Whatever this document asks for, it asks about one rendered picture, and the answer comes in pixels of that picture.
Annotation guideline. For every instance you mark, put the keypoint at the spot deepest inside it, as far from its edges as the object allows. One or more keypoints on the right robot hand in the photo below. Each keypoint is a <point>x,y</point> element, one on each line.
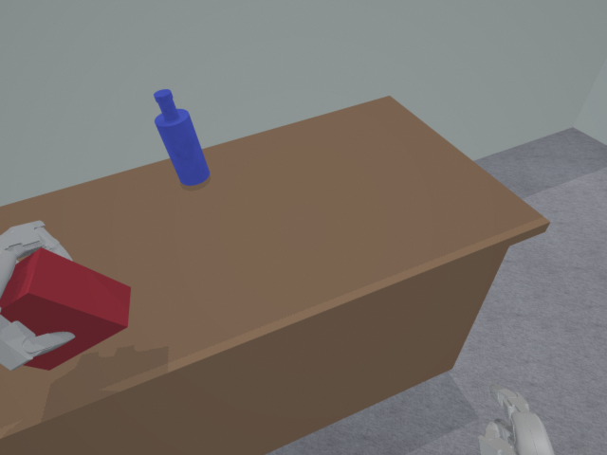
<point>525,435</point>

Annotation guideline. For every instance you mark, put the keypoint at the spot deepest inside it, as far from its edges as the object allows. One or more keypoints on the sponge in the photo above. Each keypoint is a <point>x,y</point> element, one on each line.
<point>49,293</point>

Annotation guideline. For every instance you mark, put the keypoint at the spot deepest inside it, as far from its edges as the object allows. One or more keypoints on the table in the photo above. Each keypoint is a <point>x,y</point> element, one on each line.
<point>323,267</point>

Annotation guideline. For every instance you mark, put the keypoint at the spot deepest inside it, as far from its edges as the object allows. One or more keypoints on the left robot hand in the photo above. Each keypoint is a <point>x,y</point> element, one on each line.
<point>18,345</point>

